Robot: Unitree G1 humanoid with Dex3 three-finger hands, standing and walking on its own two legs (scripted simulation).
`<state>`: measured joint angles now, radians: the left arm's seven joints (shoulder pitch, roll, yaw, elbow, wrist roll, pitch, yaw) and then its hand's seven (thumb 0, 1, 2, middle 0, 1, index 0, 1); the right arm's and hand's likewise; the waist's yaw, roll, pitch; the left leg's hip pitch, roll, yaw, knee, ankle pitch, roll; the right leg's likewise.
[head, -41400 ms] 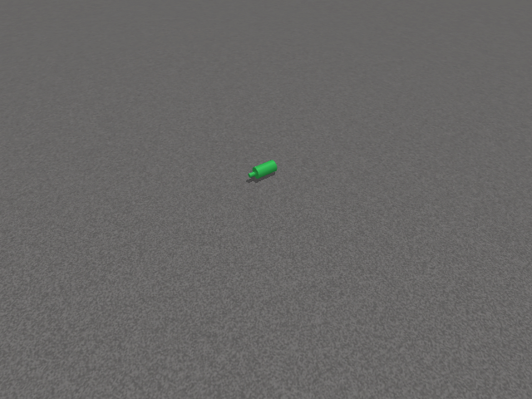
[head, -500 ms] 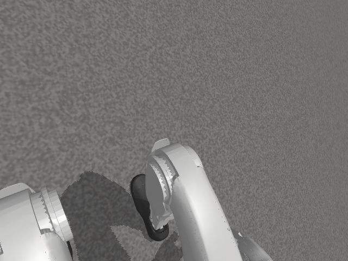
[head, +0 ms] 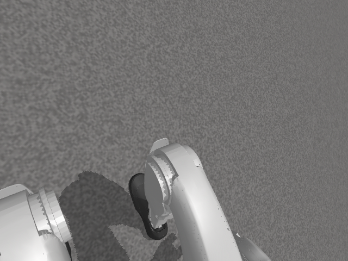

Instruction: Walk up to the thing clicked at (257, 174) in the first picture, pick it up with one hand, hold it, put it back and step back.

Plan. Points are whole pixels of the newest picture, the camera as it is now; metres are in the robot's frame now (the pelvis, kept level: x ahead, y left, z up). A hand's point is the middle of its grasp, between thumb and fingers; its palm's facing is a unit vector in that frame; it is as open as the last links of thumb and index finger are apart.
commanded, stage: open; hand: left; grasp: from above
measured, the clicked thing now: out of the picture +0.46 +0.38 -0.27
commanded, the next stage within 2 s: withdraw in 0.28 s
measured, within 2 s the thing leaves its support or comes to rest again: neither
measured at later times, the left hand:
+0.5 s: hand out of the picture +0.46 +0.35 -0.24, palm faces -0.44 -0.13 -0.89, open 13.5 cm
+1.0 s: hand out of the picture +0.44 +0.37 -0.08, palm faces -0.51 -0.15 -0.85, open 13.6 cm
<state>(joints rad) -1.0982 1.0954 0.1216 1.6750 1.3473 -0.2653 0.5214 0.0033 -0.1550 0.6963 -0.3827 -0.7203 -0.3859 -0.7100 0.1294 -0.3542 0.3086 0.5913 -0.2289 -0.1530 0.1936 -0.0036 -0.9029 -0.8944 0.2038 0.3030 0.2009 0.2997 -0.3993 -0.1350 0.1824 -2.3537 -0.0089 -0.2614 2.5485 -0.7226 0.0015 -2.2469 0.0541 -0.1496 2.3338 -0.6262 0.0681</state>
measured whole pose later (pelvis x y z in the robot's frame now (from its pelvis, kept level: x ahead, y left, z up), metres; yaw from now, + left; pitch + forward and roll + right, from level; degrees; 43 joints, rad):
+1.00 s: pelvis -0.01 -0.01 +0.06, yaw +7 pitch +34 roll -10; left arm -1.03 0.83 0.01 1.27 1.11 -0.13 0.06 0.00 -0.43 0.95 -0.16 -0.93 -0.15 -0.93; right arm 0.13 -0.33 0.12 0.59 -0.10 0.01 0.14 0.00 -0.91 -0.90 0.20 0.30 0.20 0.30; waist -0.24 0.04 0.00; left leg -2.25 -0.02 -0.14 2.31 -0.66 0.01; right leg -2.17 0.00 -0.06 2.19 -0.62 0.05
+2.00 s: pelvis +0.00 +0.00 +0.18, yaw +11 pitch +32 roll -7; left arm -0.31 0.52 0.05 0.48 0.51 0.09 0.00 0.01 0.81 0.89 -0.21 -0.32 -0.21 -0.31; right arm 0.10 -0.29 -0.02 0.58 0.01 0.03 0.03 0.00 -0.91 -0.89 0.20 0.30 0.20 0.30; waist -0.07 0.03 -0.19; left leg -1.84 -0.01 -0.09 1.92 -0.65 0.01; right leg -1.79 -0.02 -0.04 1.83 -0.61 0.05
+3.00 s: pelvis +0.08 +0.00 +0.41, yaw +16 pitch +10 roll -2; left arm 0.49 0.21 0.04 -0.12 -0.05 0.46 0.01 0.01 0.90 0.90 -0.20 -0.30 -0.20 -0.30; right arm 0.26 -0.22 0.04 0.52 0.01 -0.24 -0.19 0.01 -0.90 -0.89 0.20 0.30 0.20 0.30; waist -0.03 0.04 -0.15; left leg -0.70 0.02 -0.07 1.01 -0.48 -0.01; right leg -0.66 -0.01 -0.05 0.94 -0.45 0.02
